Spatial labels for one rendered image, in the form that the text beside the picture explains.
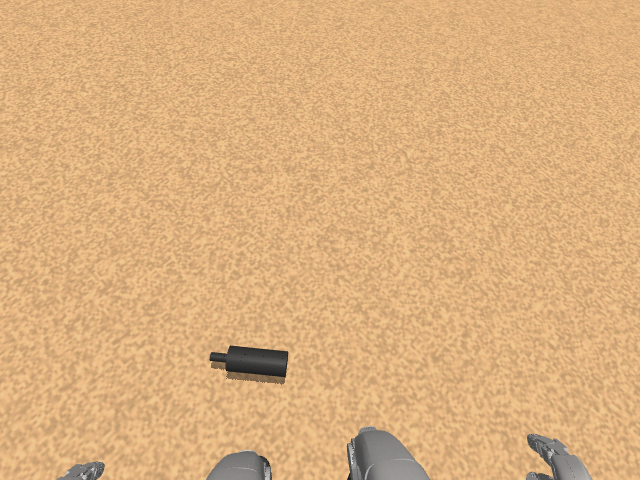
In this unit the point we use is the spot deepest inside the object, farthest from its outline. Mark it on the bottle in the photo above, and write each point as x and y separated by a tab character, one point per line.
253	360

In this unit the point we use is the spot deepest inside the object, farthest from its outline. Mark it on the right robot hand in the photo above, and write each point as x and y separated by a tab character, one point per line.
556	455

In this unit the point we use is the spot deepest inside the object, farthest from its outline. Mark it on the left robot hand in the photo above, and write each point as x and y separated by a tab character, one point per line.
88	471

